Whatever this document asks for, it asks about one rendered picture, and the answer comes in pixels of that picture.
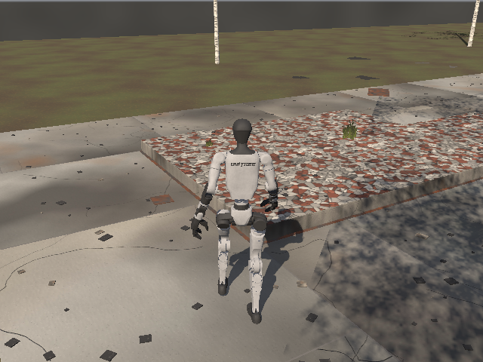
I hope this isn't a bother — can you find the robot right forearm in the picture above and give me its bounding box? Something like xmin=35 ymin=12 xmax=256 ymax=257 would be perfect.
xmin=268 ymin=181 xmax=278 ymax=203

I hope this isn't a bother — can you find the left robot upper arm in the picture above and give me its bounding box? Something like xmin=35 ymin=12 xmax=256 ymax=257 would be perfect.
xmin=206 ymin=152 xmax=227 ymax=195

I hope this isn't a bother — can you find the robot left forearm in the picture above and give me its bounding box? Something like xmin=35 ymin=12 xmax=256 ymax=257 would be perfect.
xmin=194 ymin=183 xmax=213 ymax=220

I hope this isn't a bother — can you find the robot right hand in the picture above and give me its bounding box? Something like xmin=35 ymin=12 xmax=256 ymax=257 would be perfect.
xmin=260 ymin=198 xmax=278 ymax=212

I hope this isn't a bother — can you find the robot head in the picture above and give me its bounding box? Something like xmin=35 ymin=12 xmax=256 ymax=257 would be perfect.
xmin=229 ymin=118 xmax=255 ymax=155

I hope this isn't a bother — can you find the right robot shin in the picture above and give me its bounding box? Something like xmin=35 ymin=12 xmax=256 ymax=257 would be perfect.
xmin=249 ymin=259 xmax=263 ymax=313

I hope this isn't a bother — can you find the robot left hand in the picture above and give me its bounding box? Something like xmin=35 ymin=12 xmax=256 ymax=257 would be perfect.
xmin=191 ymin=217 xmax=208 ymax=240

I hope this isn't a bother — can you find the right robot upper arm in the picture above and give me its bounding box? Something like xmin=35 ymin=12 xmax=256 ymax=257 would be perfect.
xmin=257 ymin=152 xmax=277 ymax=192

